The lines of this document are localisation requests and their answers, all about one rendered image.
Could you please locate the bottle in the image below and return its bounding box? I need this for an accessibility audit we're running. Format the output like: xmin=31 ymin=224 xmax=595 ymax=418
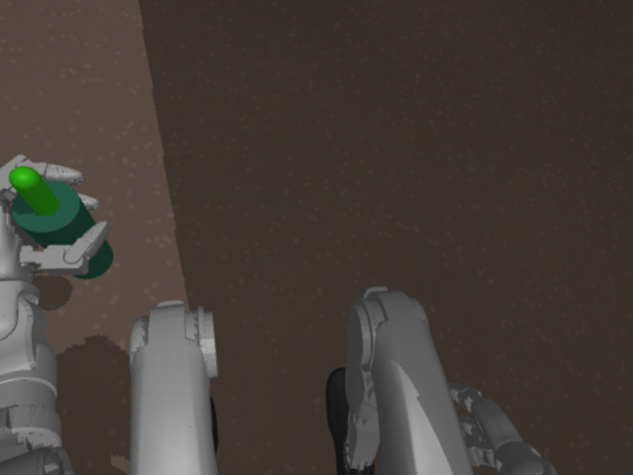
xmin=9 ymin=166 xmax=114 ymax=279

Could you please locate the left robot hand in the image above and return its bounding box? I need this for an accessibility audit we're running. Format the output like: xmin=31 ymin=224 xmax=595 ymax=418
xmin=0 ymin=154 xmax=111 ymax=283

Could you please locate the right robot foot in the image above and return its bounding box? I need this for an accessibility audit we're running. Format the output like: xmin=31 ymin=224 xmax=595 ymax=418
xmin=325 ymin=367 xmax=375 ymax=475

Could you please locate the left robot arm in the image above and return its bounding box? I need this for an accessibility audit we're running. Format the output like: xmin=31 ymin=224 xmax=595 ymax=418
xmin=0 ymin=278 xmax=74 ymax=475

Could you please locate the right robot hand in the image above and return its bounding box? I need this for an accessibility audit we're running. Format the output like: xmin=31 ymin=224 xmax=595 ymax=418
xmin=447 ymin=382 xmax=523 ymax=468

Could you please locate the right robot arm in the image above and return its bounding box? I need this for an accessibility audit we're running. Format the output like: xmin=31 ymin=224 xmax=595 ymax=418
xmin=494 ymin=440 xmax=557 ymax=475

